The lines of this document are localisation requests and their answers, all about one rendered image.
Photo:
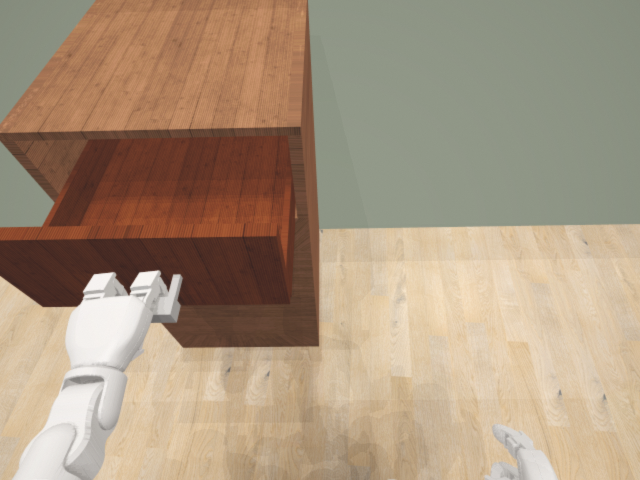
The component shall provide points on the left robot hand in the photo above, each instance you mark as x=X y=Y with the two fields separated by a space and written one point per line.
x=108 y=327

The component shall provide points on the left robot forearm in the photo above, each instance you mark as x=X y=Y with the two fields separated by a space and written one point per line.
x=71 y=446

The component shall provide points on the handle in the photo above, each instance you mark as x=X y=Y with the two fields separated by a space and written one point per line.
x=166 y=309

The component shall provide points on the right robot hand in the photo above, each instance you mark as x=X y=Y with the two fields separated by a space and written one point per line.
x=532 y=464

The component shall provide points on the drawer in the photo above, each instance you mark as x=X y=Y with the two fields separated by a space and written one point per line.
x=220 y=211

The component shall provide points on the cabinet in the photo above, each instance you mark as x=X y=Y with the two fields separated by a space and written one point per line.
x=134 y=69

